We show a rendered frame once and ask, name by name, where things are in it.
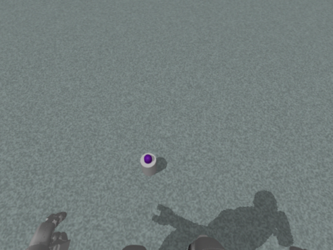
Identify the left robot hand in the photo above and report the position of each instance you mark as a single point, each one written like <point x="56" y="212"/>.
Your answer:
<point x="45" y="233"/>

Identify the bottle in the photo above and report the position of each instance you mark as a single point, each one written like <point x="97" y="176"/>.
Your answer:
<point x="148" y="163"/>

